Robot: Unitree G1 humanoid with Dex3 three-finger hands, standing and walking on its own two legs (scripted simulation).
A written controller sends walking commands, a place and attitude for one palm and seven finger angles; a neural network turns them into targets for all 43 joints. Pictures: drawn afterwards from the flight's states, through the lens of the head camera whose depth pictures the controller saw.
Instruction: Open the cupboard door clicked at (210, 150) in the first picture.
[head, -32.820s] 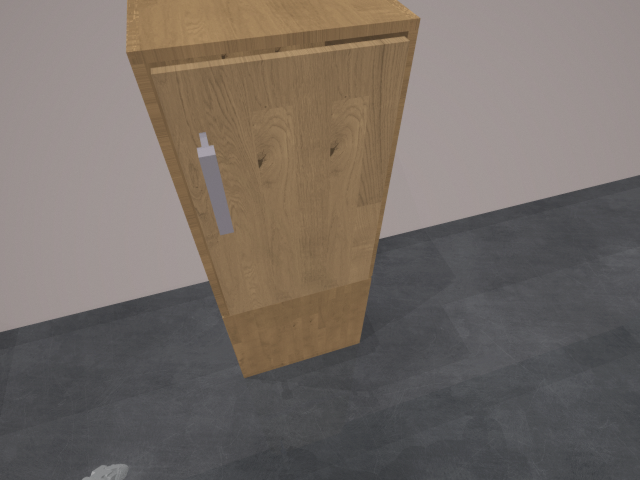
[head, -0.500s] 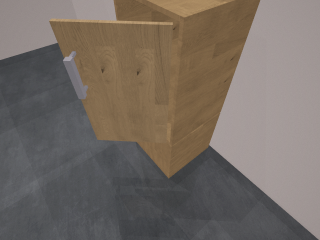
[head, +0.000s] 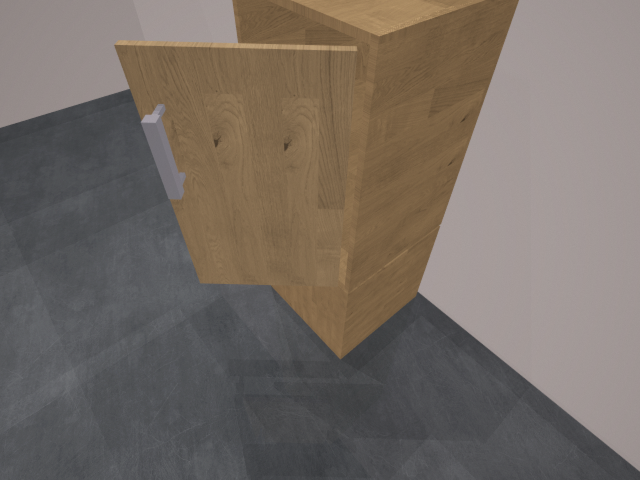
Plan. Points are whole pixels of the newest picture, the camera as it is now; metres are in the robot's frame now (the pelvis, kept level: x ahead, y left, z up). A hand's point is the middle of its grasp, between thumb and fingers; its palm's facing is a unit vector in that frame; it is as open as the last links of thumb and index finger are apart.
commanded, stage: look again from close up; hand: left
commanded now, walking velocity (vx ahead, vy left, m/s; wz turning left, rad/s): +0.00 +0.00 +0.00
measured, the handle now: (168, 153) +0.60 +0.31 +0.08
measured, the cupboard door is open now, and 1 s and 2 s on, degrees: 48 48 48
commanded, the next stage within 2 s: shuffle to correct the standing spot in 0.02 s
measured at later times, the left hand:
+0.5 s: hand out of the picture +0.00 +0.20 -0.19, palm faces +0.03 -0.98 -0.19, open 7.3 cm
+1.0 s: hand out of the picture +0.10 +0.26 -0.16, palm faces +0.08 -0.96 -0.26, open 7.3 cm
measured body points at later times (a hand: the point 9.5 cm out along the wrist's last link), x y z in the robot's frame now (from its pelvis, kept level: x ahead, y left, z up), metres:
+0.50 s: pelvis +0.03 +0.03 -0.01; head +0.05 +0.04 +0.44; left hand +0.00 +0.26 -0.17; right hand +0.04 -0.21 -0.16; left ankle +0.01 +0.10 -0.73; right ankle -0.05 -0.10 -0.71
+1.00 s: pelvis +0.08 +0.06 +0.00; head +0.11 +0.05 +0.45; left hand +0.10 +0.31 -0.14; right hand +0.17 -0.18 -0.14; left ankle +0.12 +0.21 -0.71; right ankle +0.07 -0.07 -0.74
